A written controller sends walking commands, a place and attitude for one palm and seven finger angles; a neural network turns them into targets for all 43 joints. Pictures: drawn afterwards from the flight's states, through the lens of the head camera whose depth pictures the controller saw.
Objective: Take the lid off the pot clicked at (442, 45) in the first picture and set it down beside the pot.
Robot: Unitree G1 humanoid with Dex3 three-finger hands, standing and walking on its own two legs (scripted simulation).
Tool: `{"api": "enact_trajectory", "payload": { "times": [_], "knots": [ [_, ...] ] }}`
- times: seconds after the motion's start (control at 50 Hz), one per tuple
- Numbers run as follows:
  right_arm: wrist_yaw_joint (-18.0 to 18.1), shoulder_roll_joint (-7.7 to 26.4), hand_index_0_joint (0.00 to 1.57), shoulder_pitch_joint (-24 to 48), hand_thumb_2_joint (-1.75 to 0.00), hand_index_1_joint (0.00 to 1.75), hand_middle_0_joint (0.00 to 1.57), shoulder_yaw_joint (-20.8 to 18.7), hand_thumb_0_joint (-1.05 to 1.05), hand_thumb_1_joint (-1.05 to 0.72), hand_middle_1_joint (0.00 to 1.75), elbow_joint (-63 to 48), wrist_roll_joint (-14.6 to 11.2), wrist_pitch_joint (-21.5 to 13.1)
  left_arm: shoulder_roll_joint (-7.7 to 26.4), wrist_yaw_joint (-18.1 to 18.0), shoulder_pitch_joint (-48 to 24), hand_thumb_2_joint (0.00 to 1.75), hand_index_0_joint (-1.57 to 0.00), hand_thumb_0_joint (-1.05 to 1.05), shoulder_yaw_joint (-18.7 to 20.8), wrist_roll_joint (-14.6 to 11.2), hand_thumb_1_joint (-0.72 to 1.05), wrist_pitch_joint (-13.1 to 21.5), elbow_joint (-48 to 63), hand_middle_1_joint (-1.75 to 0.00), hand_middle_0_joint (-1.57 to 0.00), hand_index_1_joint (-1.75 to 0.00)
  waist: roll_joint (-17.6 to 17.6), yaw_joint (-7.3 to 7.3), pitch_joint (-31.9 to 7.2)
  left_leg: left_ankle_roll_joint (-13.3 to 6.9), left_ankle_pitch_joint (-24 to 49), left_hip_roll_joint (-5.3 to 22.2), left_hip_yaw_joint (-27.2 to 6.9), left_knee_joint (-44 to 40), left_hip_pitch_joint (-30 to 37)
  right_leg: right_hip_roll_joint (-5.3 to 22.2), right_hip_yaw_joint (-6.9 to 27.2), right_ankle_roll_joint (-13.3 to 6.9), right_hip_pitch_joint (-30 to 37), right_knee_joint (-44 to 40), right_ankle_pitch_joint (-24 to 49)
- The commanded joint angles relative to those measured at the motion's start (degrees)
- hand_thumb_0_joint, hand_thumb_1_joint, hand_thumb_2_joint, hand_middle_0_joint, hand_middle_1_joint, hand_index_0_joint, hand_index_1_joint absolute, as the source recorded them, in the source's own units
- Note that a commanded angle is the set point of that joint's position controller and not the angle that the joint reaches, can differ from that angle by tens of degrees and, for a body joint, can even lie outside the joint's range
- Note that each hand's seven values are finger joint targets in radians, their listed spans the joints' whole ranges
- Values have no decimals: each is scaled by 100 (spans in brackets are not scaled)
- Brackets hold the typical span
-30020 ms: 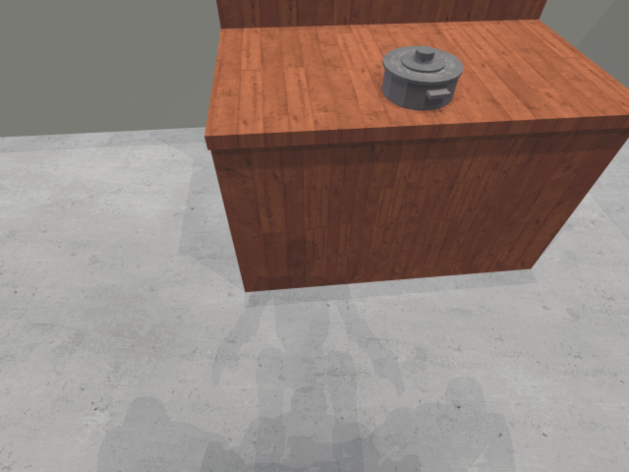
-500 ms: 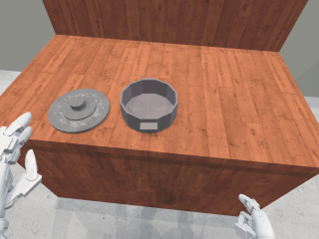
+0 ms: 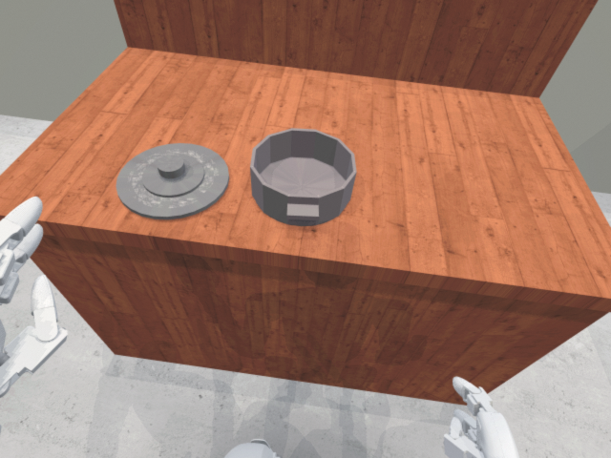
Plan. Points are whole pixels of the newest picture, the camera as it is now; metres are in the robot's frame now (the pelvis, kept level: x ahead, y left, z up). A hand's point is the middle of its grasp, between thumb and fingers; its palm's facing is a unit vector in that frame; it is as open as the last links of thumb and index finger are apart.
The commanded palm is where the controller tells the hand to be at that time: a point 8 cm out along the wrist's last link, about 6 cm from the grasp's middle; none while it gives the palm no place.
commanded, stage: step back with the hand held close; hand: left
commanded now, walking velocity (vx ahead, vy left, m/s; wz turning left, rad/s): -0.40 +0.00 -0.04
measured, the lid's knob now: (171, 166) +0.58 +0.28 +0.01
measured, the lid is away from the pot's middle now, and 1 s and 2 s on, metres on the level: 0.24 0.24 0.24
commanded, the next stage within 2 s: stop stepping back and stand still in 0.72 s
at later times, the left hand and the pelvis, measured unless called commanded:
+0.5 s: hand (27, 362) +0.16 +0.24 +0.17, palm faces +0.29 -0.88 -0.37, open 7.4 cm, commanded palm +0.08 +0.29 +0.19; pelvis -0.05 +0.02 +0.00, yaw -1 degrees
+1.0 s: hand out of the picture +0.01 +0.23 +0.17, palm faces +0.21 -0.90 -0.39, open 7.4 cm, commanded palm -0.03 +0.29 +0.19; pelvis -0.18 +0.02 +0.01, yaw -5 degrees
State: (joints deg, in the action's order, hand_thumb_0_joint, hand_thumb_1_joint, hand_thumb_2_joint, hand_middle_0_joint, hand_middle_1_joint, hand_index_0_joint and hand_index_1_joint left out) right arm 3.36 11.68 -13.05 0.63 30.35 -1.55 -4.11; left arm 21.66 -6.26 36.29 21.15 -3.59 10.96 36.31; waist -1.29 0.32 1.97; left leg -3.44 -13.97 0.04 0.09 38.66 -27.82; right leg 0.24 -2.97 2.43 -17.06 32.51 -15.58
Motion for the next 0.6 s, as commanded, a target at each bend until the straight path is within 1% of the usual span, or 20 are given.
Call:
{"api": "enact_trajectory", "payload": {
  "times": [0.0,0.04,0.08,0.14,0.18,0.22,0.26,0.28,0.3,0.34,0.36,0.38,0.4,0.42,0.44,0.46,0.48,0.52,0.54,0.58],
  "knots": [
    [91,774,20,565,-90,30,20,-320,0,-90,30,-1000,16,-426,995,-158,-250,90,-20,0,681,16,90,470,1532,-30,-20,-30,-727,29,-444,-84,-2048,874,-1153,-1712,-9,158,243,-292,65,-152,-514],
    [78,834,20,570,-90,30,20,-341,0,-90,30,-1015,23,-501,999,-143,-280,90,-20,0,761,73,90,523,1685,-30,-20,-30,-1302,-16,-516,-225,-2521,1256,-1451,-2264,-694,-116,77,-183,794,642,-420],
    [63,806,20,486,-90,30,20,-366,0,-90,30,-978,51,-566,1078,-128,-189,90,-20,0,888,100,90,568,1774,-30,-20,-30,-1420,-32,-699,-299,-2630,1463,-1591,-2541,-873,-215,111,-148,1060,1120,-659],
    [0,765,20,431,-90,30,20,-405,0,-90,30,-939,57,-583,1025,-93,-35,90,-20,0,890,43,90,566,1678,-30,-20,-30,-1001,-63,-764,-218,-1962,1348,-1309,-2010,-369,-175,130,-211,801,507,-638],
    [-15,724,20,414,-90,30,20,-392,0,-90,30,-880,68,-546,1035,-74,-16,90,-20,0,864,5,90,587,1602,-30,-20,-30,-570,-32,-789,-85,-1586,1073,-1062,-1517,-7,-55,257,-309,568,-263,-280],
    [-4,683,20,455,-90,30,20,-417,0,-90,30,-824,61,-501,1109,-63,-171,90,-20,0,836,-8,90,622,1445,-30,-20,-30,173,47,-744,170,-1716,654,-587,-814,285,414,689,-522,-16,-836,-298],
    [13,648,20,367,-90,30,20,-517,0,-90,30,-705,24,-415,1131,-85,-102,90,-20,0,758,-42,90,669,1358,-30,-20,-30,992,112,-843,395,-1134,200,-202,729,1260,1246,1405,-924,-1156,-1410,-708],
    [18,561,20,396,-90,30,20,-509,0,-90,30,-633,45,-344,1067,-120,-119,90,-20,0,717,-32,90,634,1222,-30,-20,-30,1114,160,-821,391,-832,124,-114,1230,1321,1590,1545,-1002,-1287,-1478,-10],
    [7,466,20,481,-90,30,20,-487,0,-90,30,-608,50,-271,1043,-147,-162,90,-20,0,708,-22,90,592,1131,-30,-20,-30,1110,192,-859,373,-694,107,-98,1348,1157,1691,1467,-993,-1077,-1328,1008],
    [-4,407,20,651,-90,30,20,-421,0,-90,30,-630,37,-165,1052,-149,-303,90,-20,0,680,-23,90,564,1110,-30,-20,-30,1016,253,-691,344,-602,176,-197,925,826,1573,1143,-843,-718,-871,2124],
    [9,447,20,744,-90,30,20,-398,0,-90,30,-632,39,-148,1114,-156,-451,90,-20,0,701,-8,90,581,1187,-30,-20,-30,676,257,-477,298,-356,285,-266,231,763,1367,967,-696,-684,-631,2152],
    [48,509,20,754,-90,30,20,-388,0,-90,30,-636,43,-146,1049,-164,-430,90,-20,0,671,-16,90,590,1190,-30,-20,-30,220,237,-335,178,-18,494,-505,-649,631,949,695,-497,-534,-250,1847],
    [77,637,20,777,-90,30,20,-420,0,-90,30,-722,25,-185,1029,-174,-410,90,-20,0,709,-24,90,623,1288,-30,-20,-30,-464,193,-349,-1,838,899,-967,-1387,459,348,331,-277,-304,385,1379],
    [78,680,20,751,-90,30,20,-456,0,-90,30,-744,46,-241,1054,-171,-419,90,-20,0,776,-45,90,637,1350,-30,-20,-30,-1166,169,-462,-244,1986,1476,-1491,-1729,516,-105,231,-170,-331,1114,327],
    [29,623,20,608,-90,30,20,-497,0,-90,30,-681,65,-323,1050,-150,-395,90,-20,0,767,-70,90,665,1344,-30,-20,-30,-1227,143,-712,-412,3373,1755,-1506,-1701,1172,-282,415,-217,-738,1563,-1072],
    [-17,624,20,552,-90,30,20,-484,0,-90,30,-648,201,-439,1252,-106,-283,90,-20,0,863,-94,90,707,1583,-30,-20,-30,-1666,65,-1069,-489,3381,1979,-1881,-1941,1434,-301,597,-202,-965,2303,-1930],
    [-57,586,20,446,-90,30,20,-485,0,-90,30,-606,269,-519,1230,-96,-195,90,-20,0,959,-98,90,699,1716,-30,-20,-30,-1330,49,-1240,-509,3000,2022,-1944,-1947,1371,-263,743,-176,-907,2658,-1980],
    [-137,603,20,364,-90,30,20,-538,0,-90,30,-567,163,-533,1042,-129,-101,90,-20,0,814,-124,90,595,1928,-30,-20,-30,-1098,48,-1457,-511,3749,1835,-1249,-1600,1915,-241,698,-125,-1023,2372,-1597],
    [-199,629,20,327,-90,30,20,-567,0,-90,30,-592,104,-524,963,-136,-26,90,-20,0,715,-90,90,524,2073,-30,-20,-30,-1152,45,-1584,-402,3835,1696,-939,-1492,2136,-247,603,-106,-1033,2172,-1366],
    [-224,619,20,402,-90,30,20,-542,0,-90,30,-673,90,-543,963,-130,212,90,-20,0,685,-91,90,458,2154,-30,-20,-30,-1206,-7,-1710,-314,3308,1629,-870,-1611,2251,-193,450,-110,-853,1664,-1212]
  ]
}}
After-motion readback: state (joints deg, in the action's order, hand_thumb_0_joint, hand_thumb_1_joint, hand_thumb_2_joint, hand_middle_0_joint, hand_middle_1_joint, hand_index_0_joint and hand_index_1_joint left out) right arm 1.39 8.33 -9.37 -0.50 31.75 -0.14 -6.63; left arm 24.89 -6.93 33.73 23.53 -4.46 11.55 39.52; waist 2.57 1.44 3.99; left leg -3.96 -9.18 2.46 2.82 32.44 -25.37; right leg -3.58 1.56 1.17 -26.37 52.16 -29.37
